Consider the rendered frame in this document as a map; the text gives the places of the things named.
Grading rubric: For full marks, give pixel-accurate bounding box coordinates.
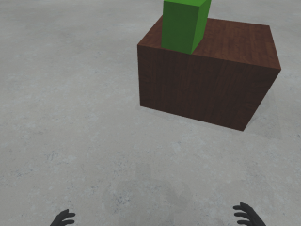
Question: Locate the pedestal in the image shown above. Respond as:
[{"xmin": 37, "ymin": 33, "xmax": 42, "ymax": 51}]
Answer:
[{"xmin": 137, "ymin": 15, "xmax": 281, "ymax": 132}]

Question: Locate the left robot hand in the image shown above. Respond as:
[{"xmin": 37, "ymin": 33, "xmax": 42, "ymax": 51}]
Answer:
[{"xmin": 50, "ymin": 209, "xmax": 75, "ymax": 226}]

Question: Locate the carton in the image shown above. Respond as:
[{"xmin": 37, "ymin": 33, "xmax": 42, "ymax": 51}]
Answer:
[{"xmin": 161, "ymin": 0, "xmax": 212, "ymax": 55}]

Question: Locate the right robot hand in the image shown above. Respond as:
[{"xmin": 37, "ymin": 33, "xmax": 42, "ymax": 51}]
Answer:
[{"xmin": 232, "ymin": 202, "xmax": 266, "ymax": 226}]

